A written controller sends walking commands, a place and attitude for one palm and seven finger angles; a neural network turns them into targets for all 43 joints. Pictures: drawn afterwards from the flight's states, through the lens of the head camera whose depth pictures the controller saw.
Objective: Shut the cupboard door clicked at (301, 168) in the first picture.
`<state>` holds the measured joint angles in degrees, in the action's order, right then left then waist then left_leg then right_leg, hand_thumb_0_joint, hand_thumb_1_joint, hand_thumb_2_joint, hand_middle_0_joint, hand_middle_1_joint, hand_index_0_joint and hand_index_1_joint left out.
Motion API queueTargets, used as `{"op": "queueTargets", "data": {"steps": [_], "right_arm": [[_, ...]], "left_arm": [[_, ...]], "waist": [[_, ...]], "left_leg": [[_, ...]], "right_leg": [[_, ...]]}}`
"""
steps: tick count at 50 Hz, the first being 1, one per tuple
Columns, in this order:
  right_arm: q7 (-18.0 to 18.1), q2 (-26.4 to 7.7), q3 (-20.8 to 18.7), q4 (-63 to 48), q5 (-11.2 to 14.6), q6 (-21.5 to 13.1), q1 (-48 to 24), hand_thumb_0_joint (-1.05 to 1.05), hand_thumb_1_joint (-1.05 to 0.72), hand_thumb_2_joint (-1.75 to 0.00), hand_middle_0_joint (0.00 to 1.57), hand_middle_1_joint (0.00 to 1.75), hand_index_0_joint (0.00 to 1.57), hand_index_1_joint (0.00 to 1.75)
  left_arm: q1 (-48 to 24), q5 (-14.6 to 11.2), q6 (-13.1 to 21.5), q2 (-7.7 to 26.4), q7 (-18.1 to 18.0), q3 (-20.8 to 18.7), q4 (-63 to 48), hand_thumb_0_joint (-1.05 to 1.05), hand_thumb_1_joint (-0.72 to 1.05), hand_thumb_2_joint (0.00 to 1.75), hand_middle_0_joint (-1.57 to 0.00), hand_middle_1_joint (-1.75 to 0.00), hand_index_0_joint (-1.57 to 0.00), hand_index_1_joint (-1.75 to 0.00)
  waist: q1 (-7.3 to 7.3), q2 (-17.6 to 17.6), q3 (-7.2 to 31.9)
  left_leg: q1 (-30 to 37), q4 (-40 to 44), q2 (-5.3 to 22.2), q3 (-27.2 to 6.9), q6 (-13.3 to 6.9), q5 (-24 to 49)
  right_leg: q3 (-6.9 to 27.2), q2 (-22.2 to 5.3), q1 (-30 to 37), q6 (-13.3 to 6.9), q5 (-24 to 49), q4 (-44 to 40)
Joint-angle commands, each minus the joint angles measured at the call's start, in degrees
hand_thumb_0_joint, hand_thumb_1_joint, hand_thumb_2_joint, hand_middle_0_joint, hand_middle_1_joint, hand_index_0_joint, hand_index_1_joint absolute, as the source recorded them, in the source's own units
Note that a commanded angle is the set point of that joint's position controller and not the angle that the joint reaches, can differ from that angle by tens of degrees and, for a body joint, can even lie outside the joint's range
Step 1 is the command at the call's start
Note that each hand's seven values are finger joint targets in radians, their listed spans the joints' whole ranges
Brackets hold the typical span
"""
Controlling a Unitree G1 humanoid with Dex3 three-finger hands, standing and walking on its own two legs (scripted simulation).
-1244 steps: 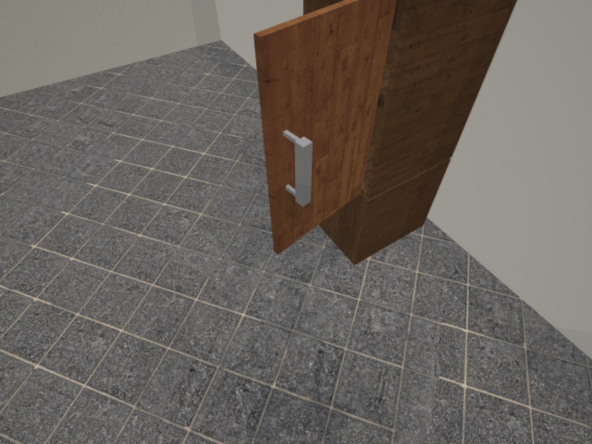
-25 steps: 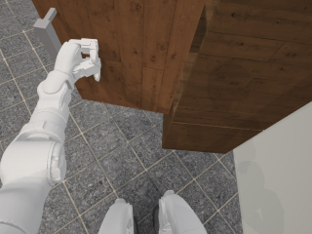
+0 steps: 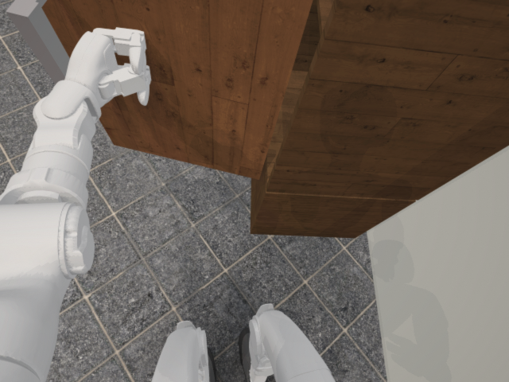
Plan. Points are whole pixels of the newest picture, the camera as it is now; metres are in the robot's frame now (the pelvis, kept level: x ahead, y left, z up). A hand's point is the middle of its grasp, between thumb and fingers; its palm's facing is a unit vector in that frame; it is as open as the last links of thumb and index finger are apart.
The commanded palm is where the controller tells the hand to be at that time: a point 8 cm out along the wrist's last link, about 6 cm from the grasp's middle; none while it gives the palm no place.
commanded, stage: push the door shut along its arc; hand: left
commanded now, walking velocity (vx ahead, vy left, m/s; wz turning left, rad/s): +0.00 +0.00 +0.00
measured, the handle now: (65, 53) +0.60 +0.20 +0.08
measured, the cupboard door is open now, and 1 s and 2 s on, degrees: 79 66 66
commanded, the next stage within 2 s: pull the fist back off the door in 0.26 s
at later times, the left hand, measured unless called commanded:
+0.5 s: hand (163, 54) +0.58 +0.06 +0.08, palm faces -0.12 -0.99 +0.11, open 3.2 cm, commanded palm +0.57 +0.09 +0.08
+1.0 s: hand (163, 89) +0.52 +0.07 +0.08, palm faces +0.01 -1.00 -0.05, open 3.1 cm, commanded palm +0.48 +0.11 +0.08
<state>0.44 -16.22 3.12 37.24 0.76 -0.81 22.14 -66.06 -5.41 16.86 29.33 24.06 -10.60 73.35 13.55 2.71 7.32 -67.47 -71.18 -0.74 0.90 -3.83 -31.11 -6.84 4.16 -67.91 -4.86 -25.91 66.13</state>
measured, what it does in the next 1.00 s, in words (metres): stands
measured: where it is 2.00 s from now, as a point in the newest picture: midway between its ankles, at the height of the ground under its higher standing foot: outside the picture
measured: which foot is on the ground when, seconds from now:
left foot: down 0.00-1.00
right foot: down 0.00-1.00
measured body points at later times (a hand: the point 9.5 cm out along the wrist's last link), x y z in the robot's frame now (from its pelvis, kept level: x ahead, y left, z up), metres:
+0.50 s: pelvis +0.00 +0.00 -0.02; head +0.18 +0.02 +0.40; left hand +0.59 +0.12 +0.08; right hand -0.02 -0.26 -0.12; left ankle +0.01 +0.08 -0.63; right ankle +0.04 -0.07 -0.63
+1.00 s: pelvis +0.01 -0.01 +0.02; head +0.14 -0.01 +0.46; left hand +0.51 +0.12 +0.09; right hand -0.01 -0.27 -0.09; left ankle +0.01 +0.08 -0.63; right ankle +0.04 -0.07 -0.63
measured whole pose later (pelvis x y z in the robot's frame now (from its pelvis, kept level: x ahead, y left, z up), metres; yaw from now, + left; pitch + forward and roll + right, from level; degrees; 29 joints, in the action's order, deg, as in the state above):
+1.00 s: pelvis +0.01 -0.01 +0.02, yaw +1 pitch +24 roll -1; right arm -6.1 -15.8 -0.6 37.7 -2.5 1.4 25.9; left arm -52.4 -1.1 27.6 13.8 -5.7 -11.7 68.2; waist 10.6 2.1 9.2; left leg -58.2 -63.5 -1.3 1.7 -2.7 -29.5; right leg -5.3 4.1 -59.8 -5.5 -25.3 60.8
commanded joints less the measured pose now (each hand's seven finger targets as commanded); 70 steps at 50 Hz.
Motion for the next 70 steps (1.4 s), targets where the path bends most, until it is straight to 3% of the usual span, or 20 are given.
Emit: {"op": "queueTargets", "data": {"steps": [1,18,19,21,23,26,28,31,36,39,46,51,53,56,57,58,64,67,68,70], "right_arm": [[0.9,-11.2,-4.2,-0.5,-0.1,-2.0,10.6,0.00,-0.90,-0.90,0.20,0.30,0.20,0.30],[1.9,-12.0,-4.0,3.4,-1.0,-5.3,10.7,0.00,-0.90,-0.90,0.20,0.30,0.20,0.30],[1.0,-10.5,-3.3,0.8,-1.8,-5.1,14.2,0.00,-0.90,-0.90,0.20,0.30,0.20,0.30],[-1.1,-9.9,-3.3,0.4,-2.8,-4.6,13.8,0.00,-0.90,-0.90,0.20,0.30,0.20,0.30],[-2.8,-9.8,-4.0,-0.3,-4.3,-3.9,15.0,0.00,-0.90,-0.90,0.20,0.30,0.20,0.30],[-5.5,-9.5,-4.8,-1.2,-6.5,-3.4,16.0,0.00,-0.90,-0.90,0.20,0.30,0.20,0.30],[-7.2,-9.4,-5.5,-0.7,-6.8,-2.5,16.6,0.00,-0.90,-0.90,0.20,0.30,0.20,0.30],[-7.9,-9.7,-6.3,-0.3,-6.3,-0.9,17.9,0.00,-0.90,-0.90,0.20,0.30,0.20,0.30],[-6.4,-9.1,-6.1,-2.6,-3.9,0.5,16.4,0.00,-0.90,-0.90,0.20,0.30,0.20,0.30],[-6.0,-8.1,-6.0,-3.2,-3.5,0.4,15.0,0.00,-0.90,-0.90,0.20,0.30,0.20,0.30],[-6.5,-7.7,-6.9,-1.9,-3.3,0.8,13.3,0.00,-0.90,-0.90,0.20,0.30,0.20,0.30],[-5.9,-7.8,-7.4,-2.8,-2.8,1.3,10.4,0.00,-0.90,-0.90,0.20,0.30,0.20,0.30],[-5.9,-7.1,-7.5,-2.9,-2.8,1.1,8.6,0.00,-0.90,-0.90,0.20,0.30,0.20,0.30],[-5.5,-7.2,-7.9,-2.4,-3.0,1.0,7.6,0.00,-0.90,-0.90,0.20,0.30,0.20,0.30],[-5.6,-7.0,-8.0,-2.6,-3.0,0.9,6.8,0.00,-0.90,-0.90,0.20,0.30,0.20,0.30],[-5.5,-6.9,-7.9,-2.7,-2.9,0.9,6.3,0.00,-0.90,-0.90,0.20,0.30,0.20,0.30],[-4.6,-6.9,-7.0,-2.4,-2.3,2.0,4.7,0.00,-0.90,-0.90,0.20,0.30,0.20,0.30],[-4.0,-6.9,-6.3,-3.2,-2.1,1.7,3.7,0.00,-0.90,-0.90,0.20,0.30,0.20,0.30],[-3.9,-6.9,-6.2,-3.4,-2.1,1.5,3.7,0.00,-0.90,-0.90,0.20,0.30,0.20,0.30],[-3.8,-6.9,-6.2,-5.2,-2.1,1.2,3.2,0.00,-0.90,-0.90,0.20,0.30,0.20,0.30]], "left_arm": [[-35.6,-2.0,3.6,5.6,1.0,0.5,-13.0,0.00,0.90,0.90,-1.30,-1.50,-1.30,-1.50],[-46.1,-0.7,-0.5,2.5,2.2,4.2,-10.5,0.00,0.90,0.90,-1.30,-1.50,-1.30,-1.50],[-45.3,-4.4,-1.8,5.3,-9.5,-8.1,-8.7,0.00,0.90,0.90,-1.30,-1.50,-1.30,-1.50],[-41.4,-2.0,-2.2,0.3,-19.0,-5.7,-6.3,0.00,0.90,0.90,-1.30,-1.50,-1.30,-1.50],[-40.3,-0.4,-0.2,-1.7,-25.6,-7.1,-8.2,0.00,0.90,0.90,-1.30,-1.50,-1.30,-1.50],[-38.1,6.2,7.2,1.8,-36.3,-10.5,-14.1,0.00,0.90,0.90,-1.30,-1.50,-1.30,-1.50],[-35.0,11.4,10.4,1.4,-38.9,-8.0,-14.2,0.00,0.90,0.90,-1.30,-1.50,-1.30,-1.50],[-32.3,13.9,11.3,2.6,-37.0,-6.7,-13.2,0.00,0.90,0.90,-1.30,-1.50,-1.30,-1.50],[-25.5,6.9,8.8,3.4,-31.6,-10.0,-14.1,0.00,0.90,0.90,-1.30,-1.50,-1.30,-1.50],[-19.6,4.0,10.8,-0.2,-30.4,-9.1,-16.5,0.00,0.90,0.90,-1.30,-1.50,-1.30,-1.50],[-8.5,4.8,14.3,-11.4,-29.5,0.0,-13.7,0.00,0.90,0.90,-1.30,-1.50,-1.30,-1.50],[-8.4,2.6,15.7,-10.6,-29.8,-0.9,-20.7,0.00,0.90,0.90,-1.30,-1.50,-1.30,-1.50],[-11.5,2.6,17.7,-14.1,-30.4,2.6,-24.9,0.00,0.90,0.90,-1.30,-1.50,-1.30,-1.50],[-12.5,3.8,20.6,-11.7,-32.2,1.7,-29.5,0.00,0.90,0.90,-1.30,-1.50,-1.30,-1.50],[-10.9,4.1,21.0,-13.4,-32.5,2.9,-29.8,0.00,0.90,0.90,-1.30,-1.50,-1.30,-1.50],[-8.7,4.4,20.9,-13.2,-32.9,2.6,-28.9,0.00,0.90,0.90,-1.30,-1.50,-1.30,-1.50],[-6.8,5.4,15.5,-12.8,-33.6,2.4,-17.2,0.00,0.90,0.90,-1.30,-1.50,-1.30,-1.50],[-8.5,3.9,14.2,-11.6,-32.9,0.8,-15.4,0.00,0.90,0.90,-1.30,-1.50,-1.30,-1.50],[-9.1,3.2,14.4,-10.5,-32.7,-0.5,-15.9,0.00,0.90,0.90,-1.30,-1.50,-1.30,-1.50],[-5.1,2.1,15.9,-7.0,-31.5,-3.9,-22.1,0.00,0.90,0.90,-1.30,-1.50,-1.30,-1.50]], "waist": [[4.38,7.8,31.6],[7.67,11.5,34.7],[5.77,11.0,33.0],[5.88,9.8,31.1],[5.29,9.2,33.5],[2.49,11.0,40.4],[2.41,10.3,40.4],[3.18,5.6,39.4],[0.05,2.4,38.3],[-1.23,0.6,34.5],[-0.93,-1.6,23.3],[-3.11,0.8,27.3],[-2.40,3.2,29.1],[-2.89,3.1,32.0],[-2.98,2.9,33.3],[-3.61,2.2,33.1],[-1.54,-6.3,22.5],[-1.91,-5.8,22.9],[-2.36,-5.4,23.6],[-6.03,-3.6,30.6]], "left_leg": [[25.1,5.1,1.7,-7.7,0.7,22.9],[27.2,1.7,2.0,-9.1,0.6,24.1],[22.7,3.5,2.6,-10.0,1.4,21.1],[20.4,4.8,2.8,-11.0,1.9,18.6],[21.8,4.5,2.7,-10.6,2.3,20.9],[24.3,3.3,2.3,-9.4,3.1,26.8],[24.0,3.2,2.4,-8.7,3.1,28.3],[20.3,5.3,1.8,-7.1,2.1,25.2],[17.6,9.7,0.8,-5.0,1.9,20.7],[16.9,10.9,0.7,-3.9,2.0,20.5],[16.5,12.3,0.0,-2.6,1.7,16.6],[20.0,12.6,-0.4,-2.3,1.9,17.8],[23.8,12.3,-0.3,-2.7,2.0,19.6],[26.6,11.9,-0.1,-3.3,2.0,21.3],[27.3,11.8,-0.2,-3.1,2.0,22.2],[26.6,11.8,-0.2,-3.0,2.1,21.9],[16.0,12.6,-0.7,-1.9,1.3,12.8],[13.9,12.5,-1.0,-1.8,1.3,10.3],[13.5,12.3,-1.1,-1.9,1.4,10.6],[16.5,13.2,-1.2,-1.6,1.6,14.4]], "right_leg": [[7.2,-0.6,11.0,2.3,14.6,-7.6],[5.4,-0.4,2.9,2.2,12.3,-4.7],[6.0,-0.8,3.8,2.2,11.1,-5.2],[6.4,-1.3,4.5,2.5,9.5,-4.9],[6.5,-1.7,5.3,3.0,11.4,-4.7],[6.8,-1.5,7.9,3.2,16.4,-3.2],[6.8,-1.4,10.0,3.4,18.6,-3.5],[7.5,-1.3,18.0,3.8,21.1,-5.6],[9.9,-1.8,29.3,3.7,22.0,-10.0],[11.1,-2.3,32.1,3.7,23.6,-11.6],[10.9,-2.5,28.0,3.8,20.1,-13.8],[10.7,-2.8,29.8,3.7,21.1,-13.3],[9.8,-2.7,27.6,3.8,22.1,-12.5],[9.4,-2.5,27.8,3.9,23.2,-11.1],[9.4,-2.6,28.2,4.1,24.3,-11.0],[9.5,-2.6,28.9,4.1,24.4,-11.0],[11.7,-3.4,29.8,5.6,17.9,-14.5],[13.0,-3.9,30.7,5.1,13.8,-15.4],[13.0,-3.9,31.2,4.8,13.9,-15.0],[13.6,-3.9,37.1,4.5,18.9,-14.2]]}}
